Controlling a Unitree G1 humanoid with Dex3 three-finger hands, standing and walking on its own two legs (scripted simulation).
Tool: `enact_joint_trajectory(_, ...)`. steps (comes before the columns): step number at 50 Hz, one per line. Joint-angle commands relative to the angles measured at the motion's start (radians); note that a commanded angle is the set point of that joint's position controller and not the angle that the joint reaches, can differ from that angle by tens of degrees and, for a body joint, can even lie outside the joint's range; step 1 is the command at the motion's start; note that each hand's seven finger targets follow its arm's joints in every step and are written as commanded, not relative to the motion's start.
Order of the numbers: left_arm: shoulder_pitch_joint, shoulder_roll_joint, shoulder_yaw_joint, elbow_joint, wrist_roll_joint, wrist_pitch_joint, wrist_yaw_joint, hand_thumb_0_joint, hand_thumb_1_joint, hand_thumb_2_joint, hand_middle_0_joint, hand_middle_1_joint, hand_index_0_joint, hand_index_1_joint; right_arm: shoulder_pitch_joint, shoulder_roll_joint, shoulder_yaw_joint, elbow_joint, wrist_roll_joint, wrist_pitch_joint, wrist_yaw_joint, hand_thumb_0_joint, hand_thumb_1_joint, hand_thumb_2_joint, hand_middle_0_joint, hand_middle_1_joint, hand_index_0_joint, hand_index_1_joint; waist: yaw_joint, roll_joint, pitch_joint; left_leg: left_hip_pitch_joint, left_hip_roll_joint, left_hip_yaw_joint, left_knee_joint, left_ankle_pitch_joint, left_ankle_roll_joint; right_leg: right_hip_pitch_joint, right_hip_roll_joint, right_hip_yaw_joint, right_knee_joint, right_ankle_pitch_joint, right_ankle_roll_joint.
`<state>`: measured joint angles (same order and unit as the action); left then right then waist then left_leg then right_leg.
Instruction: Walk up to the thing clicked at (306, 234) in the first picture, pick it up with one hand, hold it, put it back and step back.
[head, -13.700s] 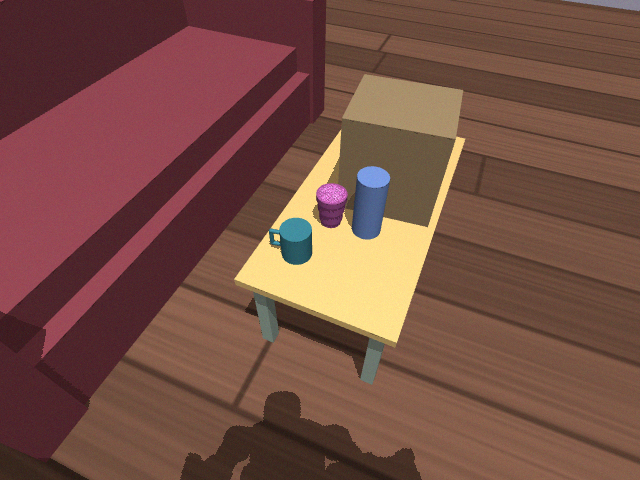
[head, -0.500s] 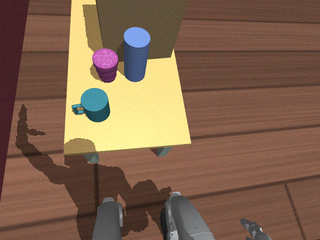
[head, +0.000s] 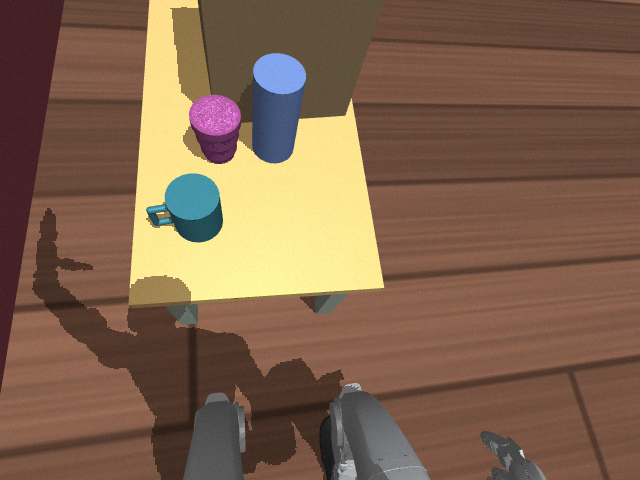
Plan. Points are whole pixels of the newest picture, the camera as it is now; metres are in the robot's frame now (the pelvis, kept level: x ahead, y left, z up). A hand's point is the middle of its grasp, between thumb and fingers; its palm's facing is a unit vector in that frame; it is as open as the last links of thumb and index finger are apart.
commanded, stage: go down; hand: left
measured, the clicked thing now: (186, 211) +0.54 +0.16 -0.24
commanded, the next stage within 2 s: approach in 0.18 s
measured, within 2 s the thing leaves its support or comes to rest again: neither
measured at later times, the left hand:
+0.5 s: hand out of the picture +0.45 +0.34 +0.04, palm faces +0.07 -1.00 +0.02, open 17.2 cm
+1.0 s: hand (137, 232) +0.48 +0.23 -0.18, palm faces +0.01 -1.00 +0.03, open 17.4 cm
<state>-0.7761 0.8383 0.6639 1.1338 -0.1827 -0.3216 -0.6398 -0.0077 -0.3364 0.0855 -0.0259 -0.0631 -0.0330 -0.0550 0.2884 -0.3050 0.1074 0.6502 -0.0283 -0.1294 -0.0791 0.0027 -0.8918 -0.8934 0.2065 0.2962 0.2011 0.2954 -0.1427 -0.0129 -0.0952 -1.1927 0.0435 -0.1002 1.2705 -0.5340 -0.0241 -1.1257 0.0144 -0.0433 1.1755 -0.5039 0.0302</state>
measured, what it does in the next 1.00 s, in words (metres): lowers itself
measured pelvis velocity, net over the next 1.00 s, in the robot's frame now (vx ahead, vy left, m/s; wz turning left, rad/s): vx -0.05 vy -0.01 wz -0.04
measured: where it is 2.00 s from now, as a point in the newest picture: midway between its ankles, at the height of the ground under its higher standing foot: outside the picture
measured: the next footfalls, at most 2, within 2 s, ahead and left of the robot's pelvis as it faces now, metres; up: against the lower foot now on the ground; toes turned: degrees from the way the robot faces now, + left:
none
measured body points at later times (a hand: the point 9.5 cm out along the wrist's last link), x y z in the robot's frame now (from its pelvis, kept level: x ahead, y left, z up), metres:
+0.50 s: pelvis +0.00 +0.00 -0.01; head +0.17 +0.05 +0.41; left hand +0.44 +0.40 +0.04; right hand +0.06 -0.27 -0.10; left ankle +0.02 +0.12 -0.63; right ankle +0.02 -0.15 -0.63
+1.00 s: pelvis -0.05 -0.01 -0.18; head +0.17 +0.03 +0.21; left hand +0.47 +0.28 -0.18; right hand +0.02 -0.26 -0.30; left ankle +0.02 +0.12 -0.63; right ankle +0.02 -0.15 -0.63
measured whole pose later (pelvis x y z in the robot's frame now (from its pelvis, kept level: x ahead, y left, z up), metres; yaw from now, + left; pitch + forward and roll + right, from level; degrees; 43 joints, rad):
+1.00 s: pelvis -0.05 -0.01 -0.18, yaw -2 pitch +36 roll -5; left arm -0.95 0.67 0.59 1.30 -0.09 -0.56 -0.43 -0.01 -0.53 0.11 0.00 -0.11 -0.02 -0.10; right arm 0.20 -0.26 0.12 0.65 -0.11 -0.09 0.04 0.00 -0.88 -0.89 0.20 0.30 0.20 0.30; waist -0.21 0.02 -0.15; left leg -1.89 0.02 -0.11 1.93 -0.67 -0.04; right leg -1.85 0.02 -0.02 1.87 -0.66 0.04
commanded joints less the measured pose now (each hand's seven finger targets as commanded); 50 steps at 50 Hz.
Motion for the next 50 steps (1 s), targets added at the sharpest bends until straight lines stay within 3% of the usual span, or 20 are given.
enact_joint_trajectory(1,-0.375,0.417,0.06,-0.235,-0.017,-0.077,0.003,0.0,-0.35,0.092,-0.029,-0.068,-0.032,-0.059,0.166,-0.208,-0.077,-0.031,0.0,-0.019,-0.025,0.0,-0.885,-0.893,0.202,0.3,0.201,0.3,0.01,0.277,-0.547,0.506,-0.011,0.003,-0.136,0.405,0.024,0.126,0.012,-0.007,-0.108,0.26,-0.06)
enact_joint_trajectory(6,-0.367,0.44,0.066,-0.242,-0.002,-0.062,0.014,0.0,-0.348,0.098,-0.031,-0.079,-0.035,-0.069,0.162,-0.204,-0.07,-0.038,-0.004,-0.014,-0.026,0.0,-0.889,-0.894,0.202,0.3,0.201,0.3,0.022,0.308,-0.593,0.519,-0.015,0.011,-0.136,0.429,0.025,0.164,0.011,-0.001,-0.11,0.283,-0.06)
enact_joint_trajectory(9,-0.344,0.444,0.068,-0.216,0.003,-0.047,0.015,0.0,-0.359,0.104,-0.031,-0.083,-0.033,-0.075,0.167,-0.205,-0.069,-0.037,-0.002,-0.012,-0.026,0.0,-0.887,-0.894,0.202,0.3,0.201,0.3,0.019,0.287,-0.569,0.496,-0.014,0.011,-0.133,0.453,0.028,0.18,0.012,-0.002,-0.118,0.31,-0.057)
enact_joint_trajectory(12,-0.284,0.404,0.056,-0.154,0.004,-0.031,0.013,0.0,-0.359,0.101,-0.03,-0.083,-0.034,-0.074,0.162,-0.198,-0.067,-0.041,0.002,-0.012,-0.025,0.0,-0.888,-0.894,0.202,0.3,0.201,0.3,0.016,0.237,-0.513,0.443,-0.014,0.015,-0.135,0.431,0.033,0.185,0.014,-0.003,-0.123,0.306,-0.054)
enact_joint_trajectory(13,-0.285,0.415,0.065,-0.168,0.001,-0.033,0.011,0.0,-0.344,0.095,-0.031,-0.077,-0.035,-0.067,0.16,-0.201,-0.07,-0.045,0.004,-0.012,-0.025,0.0,-0.886,-0.894,0.202,0.3,0.201,0.3,0.019,0.237,-0.494,0.426,-0.015,0.015,-0.14,0.403,0.032,0.181,0.016,-0.003,-0.125,0.288,-0.055)
enact_joint_trajectory(14,-0.266,0.402,0.061,-0.151,-0.003,-0.031,0.01,0.0,-0.364,0.1,-0.03,-0.088,-0.035,-0.077,0.157,-0.197,-0.067,-0.054,0.007,-0.013,-0.023,0.0,-0.885,-0.893,0.202,0.3,0.201,0.3,0.016,0.201,-0.477,0.395,-0.016,0.024,-0.139,0.369,0.04,0.206,0.015,0.004,-0.134,0.28,-0.051)
enact_joint_trajectory(15,-0.245,0.373,0.052,-0.144,-0.009,-0.03,0.006,0.0,-0.444,0.02,-0.039,-0.053,-0.052,-0.035,0.154,-0.197,-0.072,-0.056,0.009,-0.014,-0.025,0.0,-0.837,-0.881,0.2,0.3,0.2,0.3,0.012,0.195,-0.478,0.389,-0.016,0.025,-0.141,0.36,0.039,0.21,0.015,0.004,-0.138,0.279,-0.05)
enact_joint_trajectory(18,-0.201,0.298,0.019,-0.127,-0.032,-0.035,-0.005,0.0,-0.477,0.013,-0.038,-0.062,-0.053,-0.042,0.151,-0.199,-0.075,-0.062,0.016,-0.02,-0.021,0.0,-0.84,-0.881,0.2,0.3,0.2,0.3,0.006,0.172,-0.445,0.387,-0.012,0.021,-0.139,0.359,0.037,0.174,0.018,-0.003,-0.128,0.271,-0.051)
enact_joint_trajectory(20,-0.203,0.272,0.001,-0.124,-0.039,-0.048,-0.012,0.0,-0.487,0.009,-0.036,-0.059,-0.052,-0.038,0.157,-0.201,-0.078,-0.051,0.017,-0.025,-0.019,0.0,-0.843,-0.881,0.2,0.3,0.2,0.3,-0.006,0.174,-0.43,0.384,-0.008,0.013,-0.125,0.376,0.032,0.13,0.019,-0.012,-0.108,0.27,-0.054)
enact_joint_trajectory(24,-0.248,0.215,-0.024,-0.122,-0.059,-0.1,-0.01,0.0,-0.554,0.0,-0.041,-0.061,-0.058,-0.04,0.147,-0.194,-0.079,-0.038,0.013,-0.036,-0.012,0.0,-0.848,-0.882,0.2,0.3,0.2,0.3,-0.016,0.16,-0.401,0.306,-0.014,0.015,-0.071,0.301,0.036,0.048,0.014,-0.003,-0.061,0.219,-0.057)
enact_joint_trajectory(26,-0.277,0.187,-0.04,-0.119,-0.061,-0.13,-0.005,0.0,-0.55,0.01,-0.032,-0.064,-0.05,-0.044,0.144,-0.194,-0.077,-0.026,0.006,-0.041,-0.006,0.0,-0.849,-0.883,0.2,0.3,0.2,0.3,-0.031,0.188,-0.427,0.301,-0.013,0.007,-0.022,0.318,0.033,-0.037,0.013,-0.009,-0.007,0.214,-0.061)
enact_joint_trajectory(31,-0.344,0.169,-0.045,-0.11,-0.043,-0.213,0.031,0.0,-0.589,0.041,-0.026,-0.078,-0.038,-0.066,0.133,-0.187,-0.072,-0.017,-0.02,-0.041,0.017,0.0,-0.862,-0.888,0.2,0.3,0.2,0.3,-0.025,0.283,-0.531,0.247,-0.012,-0.012,0.119,0.356,0.021,-0.256,0.007,-0.017,0.159,0.168,-0.076)
enact_joint_trajectory(32,-0.356,0.151,-0.058,-0.121,-0.038,-0.229,0.041,0.0,-0.572,0.05,-0.022,-0.081,-0.034,-0.068,0.129,-0.185,-0.072,-0.02,-0.027,-0.041,0.022,0.0,-0.86,-0.888,0.2,0.3,0.2,0.3,-0.02,0.284,-0.565,0.244,-0.011,-0.011,0.142,0.367,0.022,-0.266,0.007,-0.019,0.185,0.175,-0.077)
enact_joint_trajectory(36,-0.444,0.194,-0.041,-0.177,0.001,-0.277,0.081,0.0,-0.52,0.097,-0.006,-0.101,-0.016,-0.09,0.136,-0.195,-0.075,-0.019,-0.052,-0.03,0.037,0.0,-0.864,-0.89,0.2,0.3,0.2,0.3,-0.005,0.381,-0.742,0.264,-0.008,-0.01,0.239,0.437,0.015,-0.313,0.003,-0.013,0.303,0.201,-0.082)
enact_joint_trajectory(40,-0.486,0.176,-0.039,-0.161,0.037,-0.291,0.133,0.0,-0.506,0.121,-0.003,-0.116,-0.012,-0.106,0.139,-0.192,-0.075,-0.009,-0.072,-0.008,0.056,0.0,-0.875,-0.893,0.2,0.3,0.2,0.3,-0.007,0.405,-0.819,0.198,-0.009,-0.01,0.316,0.472,0.016,-0.346,0.005,-0.012,0.403,0.226,-0.083)
enact_joint_trajectory(43,-0.473,0.123,-0.05,-0.094,0.056,-0.288,0.168,0.0,-0.536,0.134,-0.003,-0.126,-0.013,-0.117,0.129,-0.189,-0.08,-0.013,-0.078,0.012,0.071,0.0,-0.883,-0.894,0.2,0.3,0.2,0.3,-0.03,0.335,-0.775,0.033,-0.013,0.001,0.371,0.352,0.03,-0.381,0.006,-0.009,0.45,0.186,-0.078)
enact_joint_trajectory(45,-0.485,0.111,-0.051,-0.042,0.064,-0.294,0.191,0.0,-0.555,0.131,-0.005,-0.135,-0.019,-0.123,0.111,-0.186,-0.077,-0.023,-0.078,0.021,0.082,0.0,-0.884,-0.894,0.2,0.3,0.2,0.3,-0.052,0.266,-0.685,-0.141,-0.02,0.015,0.414,0.202,0.041,-0.408,0.006,-0.005,0.48,0.117,-0.072)
enact_joint_trajectory(46,-0.47,0.088,-0.058,-0.013,0.071,-0.295,0.2,0.0,-0.563,0.128,-0.004,-0.135,-0.02,-0.122,0.111,-0.187,-0.076,-0.024,-0.08,0.023,0.089,0.0,-0.889,-0.895,0.2,0.3,0.2,0.3,-0.066,0.24,-0.682,-0.187,-0.019,0.018,0.443,0.185,0.044,-0.412,0.006,-0.008,0.502,0.116,-0.068)
enact_joint_trajectory(48,-0.481,0.101,-0.052,0.01,0.086,-0.31,0.225,0.0,-0.559,0.061,-0.009,-0.109,-0.035,-0.083,0.107,-0.19,-0.074,-0.03,-0.082,0.033,0.101,0.0,-0.89,-0.892,0.2,0.3,0.2,0.3,-0.072,0.205,-0.633,-0.296,-0.024,0.024,0.479,0.101,0.047,-0.453,0.006,-0.011,0.532,0.059,-0.065)
enact_joint_trajectory(50,-0.515,0.105,-0.052,0.011,0.097,-0.324,0.248,0.0,-0.534,0.058,-0.01,-0.099,-0.035,-0.074,0.115,-0.183,-0.067,-0.037,-0.086,0.041,0.112,0.0,-0.897,-0.894,0.2,0.3,0.2,0.3,-0.079,0.173,-0.64,-0.376,-0.027,0.038,0.521,0.06,0.051,-0.433,0.006,-0.007,0.549,0.04,-0.056)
